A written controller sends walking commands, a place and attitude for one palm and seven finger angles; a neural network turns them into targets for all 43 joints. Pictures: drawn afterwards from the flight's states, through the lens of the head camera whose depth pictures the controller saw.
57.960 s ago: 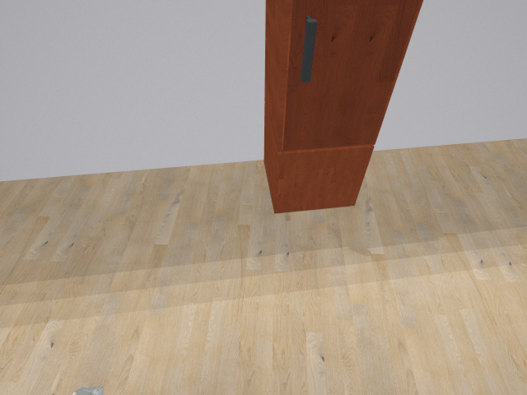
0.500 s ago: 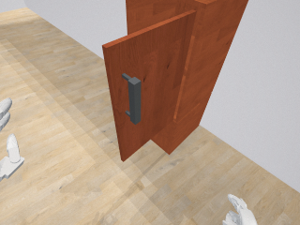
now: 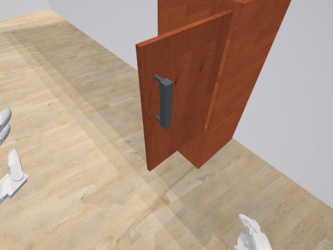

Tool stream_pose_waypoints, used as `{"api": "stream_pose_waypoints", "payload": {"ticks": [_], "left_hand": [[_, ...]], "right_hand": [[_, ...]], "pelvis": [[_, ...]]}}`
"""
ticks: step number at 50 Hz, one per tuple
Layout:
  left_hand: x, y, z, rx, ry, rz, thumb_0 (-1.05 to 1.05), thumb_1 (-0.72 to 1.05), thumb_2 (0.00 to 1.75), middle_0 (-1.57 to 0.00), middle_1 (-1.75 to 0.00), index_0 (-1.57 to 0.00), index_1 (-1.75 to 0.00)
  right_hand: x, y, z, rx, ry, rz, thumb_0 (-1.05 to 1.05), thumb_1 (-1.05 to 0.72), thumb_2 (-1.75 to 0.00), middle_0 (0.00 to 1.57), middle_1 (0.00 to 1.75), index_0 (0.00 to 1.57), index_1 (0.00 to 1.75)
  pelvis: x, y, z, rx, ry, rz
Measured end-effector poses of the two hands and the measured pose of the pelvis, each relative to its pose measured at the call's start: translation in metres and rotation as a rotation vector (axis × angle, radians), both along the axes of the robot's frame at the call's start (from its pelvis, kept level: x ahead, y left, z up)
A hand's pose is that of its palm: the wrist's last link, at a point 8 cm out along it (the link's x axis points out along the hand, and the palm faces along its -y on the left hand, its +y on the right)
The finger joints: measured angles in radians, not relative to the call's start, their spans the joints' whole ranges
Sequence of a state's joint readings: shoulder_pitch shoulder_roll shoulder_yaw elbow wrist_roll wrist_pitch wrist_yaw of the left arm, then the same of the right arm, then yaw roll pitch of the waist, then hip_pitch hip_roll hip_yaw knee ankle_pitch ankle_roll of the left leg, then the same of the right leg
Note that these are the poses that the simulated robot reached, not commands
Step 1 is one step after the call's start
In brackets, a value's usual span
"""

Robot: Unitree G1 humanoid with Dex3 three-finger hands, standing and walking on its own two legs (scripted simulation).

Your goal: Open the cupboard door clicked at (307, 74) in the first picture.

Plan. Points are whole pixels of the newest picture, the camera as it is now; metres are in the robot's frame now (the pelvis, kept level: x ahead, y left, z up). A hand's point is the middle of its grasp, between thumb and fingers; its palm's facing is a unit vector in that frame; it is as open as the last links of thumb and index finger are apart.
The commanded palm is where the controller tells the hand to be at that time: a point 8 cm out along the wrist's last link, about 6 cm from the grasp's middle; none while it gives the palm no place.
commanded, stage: stop stepping back and stand still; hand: left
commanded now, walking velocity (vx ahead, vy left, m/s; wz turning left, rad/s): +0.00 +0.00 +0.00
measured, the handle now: (161, 102) +0.51 +0.04 +0.06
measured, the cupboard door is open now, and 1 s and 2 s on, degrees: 89 89 89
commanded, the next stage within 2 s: let the arm hang, fingers relaxed in 0.10 s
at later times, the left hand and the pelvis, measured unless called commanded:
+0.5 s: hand out of the picture +0.02 +0.17 -0.18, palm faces -0.02 -0.99 -0.16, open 7.4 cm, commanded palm none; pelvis +0.00 +0.00 -0.01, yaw +2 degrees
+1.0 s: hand out of the picture -0.07 +0.13 -0.18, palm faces +0.09 -0.98 -0.19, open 7.4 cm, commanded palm none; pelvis +0.02 -0.02 -0.01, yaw +2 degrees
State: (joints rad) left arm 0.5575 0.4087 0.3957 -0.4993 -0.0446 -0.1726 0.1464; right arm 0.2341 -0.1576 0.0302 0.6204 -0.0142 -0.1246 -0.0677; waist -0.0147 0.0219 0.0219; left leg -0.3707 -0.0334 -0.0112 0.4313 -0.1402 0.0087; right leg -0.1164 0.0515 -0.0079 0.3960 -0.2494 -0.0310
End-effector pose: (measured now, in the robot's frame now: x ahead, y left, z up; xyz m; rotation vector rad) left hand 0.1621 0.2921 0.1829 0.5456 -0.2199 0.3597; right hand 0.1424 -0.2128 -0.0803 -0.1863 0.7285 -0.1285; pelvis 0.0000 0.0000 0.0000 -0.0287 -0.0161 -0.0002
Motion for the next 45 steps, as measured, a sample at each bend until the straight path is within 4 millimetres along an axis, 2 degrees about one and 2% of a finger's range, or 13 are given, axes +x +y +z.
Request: {"api": "stream_pose_waypoints", "payload": {"ticks": [5,11,13,16,18,21,23,26,30,35,40,43,45], "left_hand": [[-0.01,0.007,-0.009,-0.018,0.002,0.008,0.01,0.89,0.89,-0.21,-0.3,-0.21,-0.3],[0.009,0.028,-0.026,-0.061,0.013,0.071,0.01,0.89,0.89,-0.21,-0.3,-0.21,-0.3],[0.025,0.034,-0.065,-0.098,0.189,0.073,0.01,0.89,0.9,-0.2,-0.3,-0.21,-0.3],[0.027,0.029,-0.156,-0.203,0.568,0.087,0.0,0.9,0.9,-0.19,-0.3,-0.2,-0.3],[0.005,0.014,-0.218,-0.276,0.821,0.097,0.0,0.9,0.9,-0.19,-0.3,-0.2,-0.3],[-0.055,-0.022,-0.286,-0.401,1.157,0.111,0.01,0.91,0.89,-0.19,-0.3,-0.2,-0.3],[-0.102,-0.047,-0.314,-0.488,1.33,0.125,0.01,0.91,0.89,-0.19,-0.3,-0.2,-0.3],[-0.164,-0.079,-0.341,-0.613,1.523,0.168,0.01,0.91,0.89,-0.2,-0.3,-0.2,-0.3],[-0.222,-0.107,-0.351,-0.722,1.69,0.236,0.01,0.91,0.89,-0.2,-0.3,-0.21,-0.3],[-0.264,-0.117,-0.335,-0.755,1.765,0.342,0.01,0.91,0.89,-0.2,-0.3,-0.21,-0.3],[-0.287,-0.114,-0.319,-0.721,1.78,0.43,0.01,0.91,0.89,-0.2,-0.3,-0.2,-0.3],[-0.286,-0.112,-0.32,-0.695,1.773,0.449,0.0,0.91,0.89,-0.2,-0.3,-0.2,-0.3],[-0.278,-0.11,-0.324,-0.684,1.755,0.443,0.0,0.91,0.89,-0.19,-0.3,-0.2,-0.3]], "right_hand": [[0.008,-0.004,-0.007,-0.026,0.012,-0.007,0.01,-0.9,-0.9,0.2,0.3,0.21,0.3],[0.017,-0.008,-0.001,-0.061,-0.008,-0.003,0.01,-0.9,-0.9,0.2,0.3,0.21,0.3],[0.02,-0.012,-0.01,-0.053,0.028,0.039,0.01,-0.9,-0.9,0.2,0.3,0.21,0.3],[0.014,-0.022,-0.026,-0.048,0.106,0.045,0.01,-0.9,-0.9,0.2,0.3,0.21,0.3],[0.003,-0.03,-0.034,-0.04,0.15,0.024,0.01,-0.9,-0.9,0.2,0.3,0.21,0.3],[-0.024,-0.043,-0.04,-0.039,0.248,-0.019,0.01,-0.9,-0.9,0.2,0.3,0.21,0.3],[-0.046,-0.051,-0.043,-0.051,0.338,-0.049,0.01,-0.9,-0.9,0.2,0.3,0.21,0.3],[-0.083,-0.059,-0.047,-0.083,0.477,-0.09,0.01,-0.9,-0.9,0.2,0.3,0.21,0.3],[-0.131,-0.055,-0.05,-0.094,0.654,-0.125,0.01,-0.91,-0.9,0.2,0.3,0.2,0.3],[-0.169,-0.033,-0.057,-0.025,0.796,-0.119,0.01,-0.91,-0.9,0.2,0.3,0.2,0.3],[-0.174,-0.012,-0.07,0.075,0.804,-0.11,0.01,-0.9,-0.9,0.2,0.3,0.2,0.3],[-0.168,-0.003,-0.078,0.119,0.774,-0.114,0.01,-0.9,-0.9,0.2,0.3,0.2,0.3],[-0.163,0.002,-0.083,0.137,0.755,-0.116,0.01,-0.9,-0.9,0.2,0.3,0.2,0.3]], "pelvis": [[0.007,0.007,-0.007,-0.035,-0.02,-0.007],[0.012,0.012,-0.006,-0.008,-0.025,-0.006],[0.007,0.015,-0.007,-0.011,0.001,0.016],[0.001,0.014,-0.013,0.012,0.015,0.019],[-0.003,0.01,-0.016,0.031,0.01,0.013],[-0.004,0.005,-0.012,0.021,-0.002,0.021],[-0.002,0.001,-0.01,0.014,-0.006,0.026],[0.002,-0.002,-0.01,-0.011,-0.022,0.037],[0.008,-0.005,-0.01,-0.014,-0.032,0.045],[0.008,-0.011,-0.004,0.007,-0.008,0.047],[0.007,-0.018,-0.002,0.006,-0.011,0.052],[0.011,-0.021,-0.005,-0.006,-0.029,0.055],[0.014,-0.021,-0.007,-0.01,-0.041,0.054]]}}
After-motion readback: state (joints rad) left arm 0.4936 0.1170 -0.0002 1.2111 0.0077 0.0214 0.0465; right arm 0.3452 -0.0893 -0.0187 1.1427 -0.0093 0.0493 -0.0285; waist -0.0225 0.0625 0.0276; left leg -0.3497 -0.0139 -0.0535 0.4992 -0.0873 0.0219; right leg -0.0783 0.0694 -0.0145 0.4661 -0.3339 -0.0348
